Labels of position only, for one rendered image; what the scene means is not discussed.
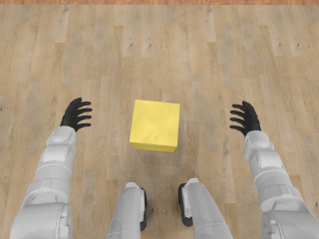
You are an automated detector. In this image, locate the left robot upper arm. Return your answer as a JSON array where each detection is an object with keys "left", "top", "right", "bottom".
[{"left": 12, "top": 201, "right": 73, "bottom": 239}]

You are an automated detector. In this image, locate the carton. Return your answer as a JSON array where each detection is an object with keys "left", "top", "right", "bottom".
[{"left": 130, "top": 100, "right": 180, "bottom": 153}]

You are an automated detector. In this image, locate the robot left thigh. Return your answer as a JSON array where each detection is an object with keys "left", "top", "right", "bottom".
[{"left": 106, "top": 187, "right": 145, "bottom": 239}]

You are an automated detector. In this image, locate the robot left forearm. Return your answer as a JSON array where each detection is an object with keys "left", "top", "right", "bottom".
[{"left": 9, "top": 125, "right": 77, "bottom": 239}]

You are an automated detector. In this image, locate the robot right forearm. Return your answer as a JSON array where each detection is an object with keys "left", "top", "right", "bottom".
[{"left": 243, "top": 130, "right": 319, "bottom": 224}]

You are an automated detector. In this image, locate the robot right foot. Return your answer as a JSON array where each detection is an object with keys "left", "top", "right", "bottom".
[{"left": 177, "top": 183, "right": 193, "bottom": 227}]

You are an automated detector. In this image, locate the right robot hand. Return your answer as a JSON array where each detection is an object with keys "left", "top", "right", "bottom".
[{"left": 230, "top": 101, "right": 261, "bottom": 137}]

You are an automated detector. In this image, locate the right robot upper arm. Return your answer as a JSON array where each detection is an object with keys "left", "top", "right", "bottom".
[{"left": 260, "top": 209, "right": 319, "bottom": 239}]

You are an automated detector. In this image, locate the left robot hand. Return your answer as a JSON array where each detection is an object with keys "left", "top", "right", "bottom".
[{"left": 60, "top": 98, "right": 92, "bottom": 131}]

